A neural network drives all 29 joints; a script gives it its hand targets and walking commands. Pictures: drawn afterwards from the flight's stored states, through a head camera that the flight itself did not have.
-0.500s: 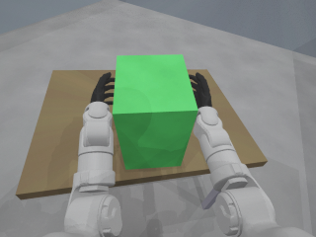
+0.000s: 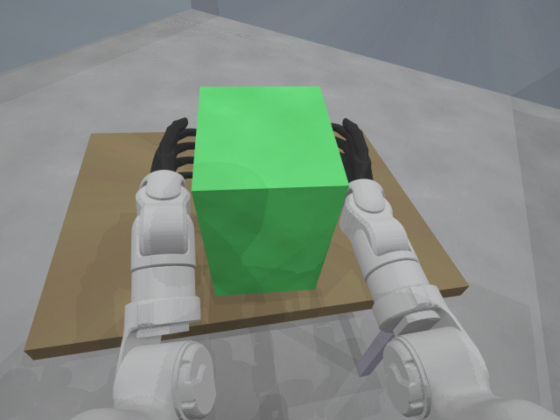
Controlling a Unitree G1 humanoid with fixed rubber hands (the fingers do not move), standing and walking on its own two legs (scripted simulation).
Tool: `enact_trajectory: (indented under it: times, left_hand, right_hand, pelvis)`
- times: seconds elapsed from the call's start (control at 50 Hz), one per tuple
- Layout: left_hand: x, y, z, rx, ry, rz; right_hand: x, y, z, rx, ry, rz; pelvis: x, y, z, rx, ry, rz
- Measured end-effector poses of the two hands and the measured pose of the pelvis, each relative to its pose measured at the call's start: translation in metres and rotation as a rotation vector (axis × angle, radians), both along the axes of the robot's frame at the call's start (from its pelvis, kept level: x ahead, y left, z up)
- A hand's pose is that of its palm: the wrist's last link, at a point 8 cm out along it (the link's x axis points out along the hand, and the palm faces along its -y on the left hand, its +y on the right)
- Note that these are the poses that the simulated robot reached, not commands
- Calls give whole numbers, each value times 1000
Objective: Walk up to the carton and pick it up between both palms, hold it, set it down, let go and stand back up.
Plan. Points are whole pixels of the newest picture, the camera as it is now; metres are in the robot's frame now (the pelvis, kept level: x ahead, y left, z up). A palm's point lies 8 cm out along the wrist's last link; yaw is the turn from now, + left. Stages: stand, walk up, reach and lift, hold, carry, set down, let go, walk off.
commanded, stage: reach and lift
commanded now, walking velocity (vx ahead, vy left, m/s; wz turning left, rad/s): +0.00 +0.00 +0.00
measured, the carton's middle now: (263, 199) +0.39 +0.01 +0.12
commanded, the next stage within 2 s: hold in 0.58 s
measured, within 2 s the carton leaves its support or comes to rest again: neither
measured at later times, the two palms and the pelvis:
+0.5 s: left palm (163, 165) +0.37 +0.14 +0.19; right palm (356, 168) +0.37 -0.11 +0.20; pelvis +0.00 +0.00 +0.00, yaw +0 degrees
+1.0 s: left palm (159, 160) +0.36 +0.15 +0.21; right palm (359, 160) +0.37 -0.11 +0.22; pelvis +0.00 +0.00 +0.00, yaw +0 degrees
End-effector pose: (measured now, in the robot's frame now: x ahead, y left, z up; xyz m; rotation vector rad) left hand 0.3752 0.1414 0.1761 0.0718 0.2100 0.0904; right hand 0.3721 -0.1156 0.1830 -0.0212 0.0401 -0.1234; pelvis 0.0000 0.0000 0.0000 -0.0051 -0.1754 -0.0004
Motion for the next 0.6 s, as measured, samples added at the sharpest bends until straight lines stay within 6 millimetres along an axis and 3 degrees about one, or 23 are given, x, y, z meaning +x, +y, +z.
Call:
enact_trajectory:
  times: [0.6]
  left_hand:
    - [-3, 3, 19, 1, -14, 12]
  right_hand:
    - [0, 2, 18, 4, -16, 11]
  pelvis:
    - [-1, 0, 0, 0, -17, -2]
